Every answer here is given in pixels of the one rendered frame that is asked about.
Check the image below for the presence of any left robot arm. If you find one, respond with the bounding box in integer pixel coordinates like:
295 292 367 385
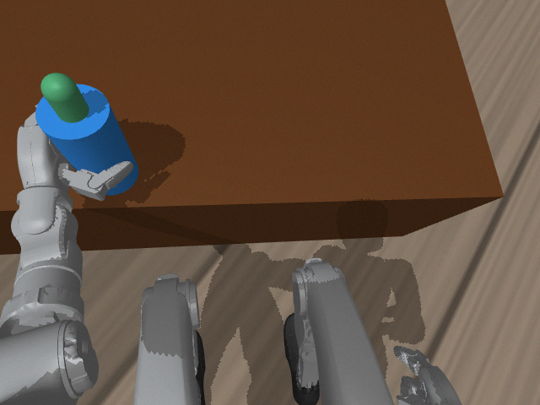
0 186 99 405

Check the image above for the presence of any left robot hand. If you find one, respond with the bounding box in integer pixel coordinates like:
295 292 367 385
17 103 133 201

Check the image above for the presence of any bottle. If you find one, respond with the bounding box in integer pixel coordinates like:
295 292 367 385
35 73 138 195

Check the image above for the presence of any right robot foot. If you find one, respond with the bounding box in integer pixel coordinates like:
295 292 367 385
283 314 320 405

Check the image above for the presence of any right robot hand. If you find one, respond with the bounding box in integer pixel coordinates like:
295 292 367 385
393 346 462 405

